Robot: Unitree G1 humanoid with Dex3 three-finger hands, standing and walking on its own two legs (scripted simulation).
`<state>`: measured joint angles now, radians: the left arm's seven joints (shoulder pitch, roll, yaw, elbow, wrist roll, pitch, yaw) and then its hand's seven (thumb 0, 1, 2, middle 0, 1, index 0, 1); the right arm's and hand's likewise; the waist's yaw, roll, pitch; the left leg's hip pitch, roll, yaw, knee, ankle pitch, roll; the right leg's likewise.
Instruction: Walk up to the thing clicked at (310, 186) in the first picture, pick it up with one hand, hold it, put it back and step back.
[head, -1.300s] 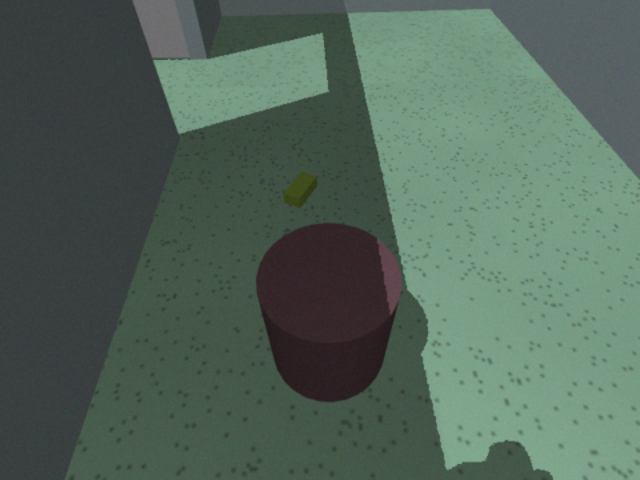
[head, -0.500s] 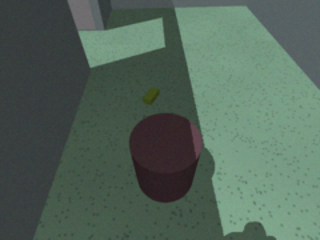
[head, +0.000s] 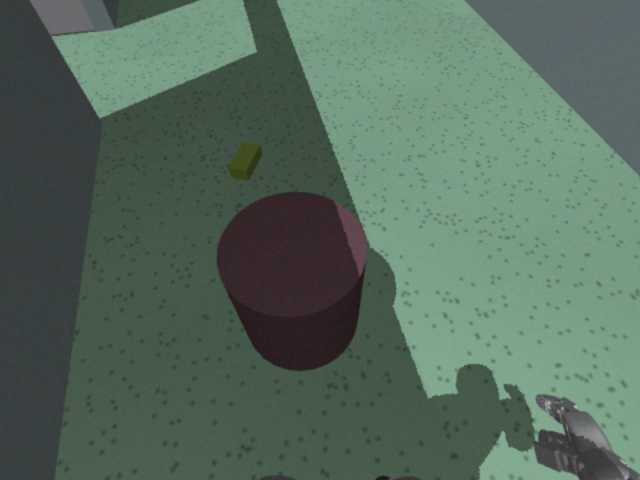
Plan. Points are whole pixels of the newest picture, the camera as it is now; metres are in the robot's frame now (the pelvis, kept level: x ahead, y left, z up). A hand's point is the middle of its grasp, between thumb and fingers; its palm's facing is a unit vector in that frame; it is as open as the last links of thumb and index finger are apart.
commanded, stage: walk up
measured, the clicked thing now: (245, 161) +1.39 +0.40 -0.74
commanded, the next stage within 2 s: none
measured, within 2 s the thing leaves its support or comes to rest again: neither
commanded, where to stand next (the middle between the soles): +0.06 -0.03 m, yaw -72 degrees
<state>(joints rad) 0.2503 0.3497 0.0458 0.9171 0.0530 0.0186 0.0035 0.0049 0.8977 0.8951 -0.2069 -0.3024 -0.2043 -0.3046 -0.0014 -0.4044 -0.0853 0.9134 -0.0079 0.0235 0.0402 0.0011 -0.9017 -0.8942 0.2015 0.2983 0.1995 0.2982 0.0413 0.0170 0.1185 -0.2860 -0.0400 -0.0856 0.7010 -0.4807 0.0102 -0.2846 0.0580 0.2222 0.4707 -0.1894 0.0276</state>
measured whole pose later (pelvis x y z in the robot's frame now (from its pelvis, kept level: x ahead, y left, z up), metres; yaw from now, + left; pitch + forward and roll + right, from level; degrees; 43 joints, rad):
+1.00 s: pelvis +0.01 +0.05 -0.01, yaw -51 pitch -1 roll -1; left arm 0.27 0.45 0.08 0.72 0.01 0.06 -0.05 0.01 0.90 0.90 -0.20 -0.30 -0.20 -0.30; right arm 0.31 -0.40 -0.05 0.71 -0.03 -0.03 0.01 0.00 -0.90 -0.89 0.21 0.30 0.20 0.30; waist -0.03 -0.05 0.11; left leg -0.34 0.11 0.10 0.64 -0.28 0.00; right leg -0.46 0.03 0.09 1.02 -0.44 0.01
